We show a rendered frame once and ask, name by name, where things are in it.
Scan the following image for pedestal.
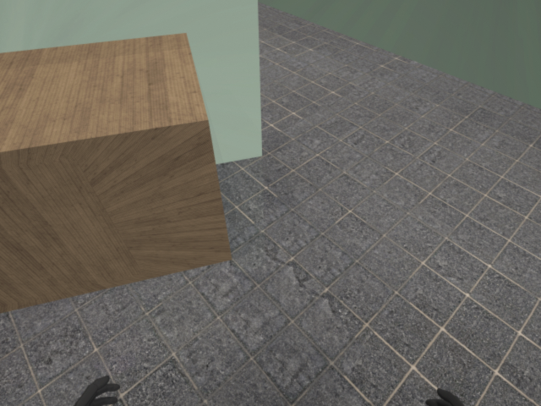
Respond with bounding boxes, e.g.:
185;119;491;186
0;33;232;313

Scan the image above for right robot hand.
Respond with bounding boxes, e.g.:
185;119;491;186
425;388;465;406

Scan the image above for left robot hand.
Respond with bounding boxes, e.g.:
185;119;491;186
74;376;120;406

